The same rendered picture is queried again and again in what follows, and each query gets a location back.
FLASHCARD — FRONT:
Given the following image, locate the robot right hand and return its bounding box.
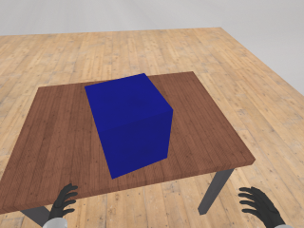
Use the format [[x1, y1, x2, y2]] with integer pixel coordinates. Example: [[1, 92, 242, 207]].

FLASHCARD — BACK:
[[237, 186, 286, 228]]

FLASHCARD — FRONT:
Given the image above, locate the robot left hand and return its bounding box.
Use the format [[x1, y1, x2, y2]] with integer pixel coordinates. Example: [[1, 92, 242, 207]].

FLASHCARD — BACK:
[[47, 183, 78, 221]]

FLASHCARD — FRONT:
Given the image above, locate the robot left forearm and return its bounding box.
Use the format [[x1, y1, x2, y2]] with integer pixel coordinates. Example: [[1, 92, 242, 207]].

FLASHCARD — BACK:
[[43, 218, 67, 228]]

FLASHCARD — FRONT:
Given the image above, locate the carton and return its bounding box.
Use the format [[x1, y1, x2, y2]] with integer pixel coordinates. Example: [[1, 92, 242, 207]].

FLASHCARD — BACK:
[[85, 73, 173, 179]]

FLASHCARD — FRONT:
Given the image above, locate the table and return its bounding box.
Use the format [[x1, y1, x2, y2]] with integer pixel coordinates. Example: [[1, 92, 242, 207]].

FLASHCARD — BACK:
[[0, 71, 256, 228]]

